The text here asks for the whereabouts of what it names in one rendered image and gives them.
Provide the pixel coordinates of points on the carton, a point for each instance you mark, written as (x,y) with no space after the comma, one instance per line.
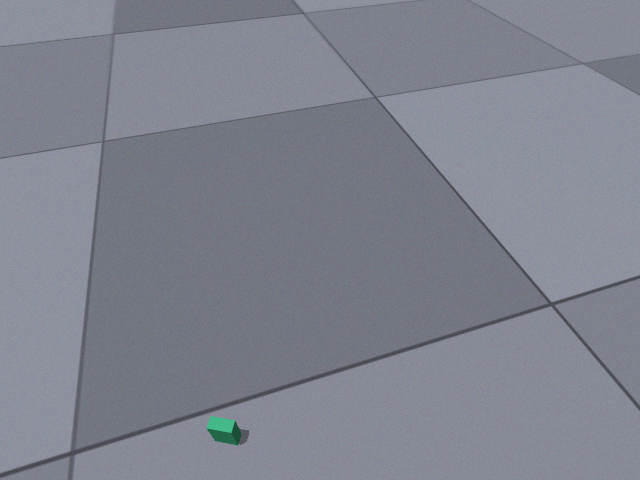
(224,430)

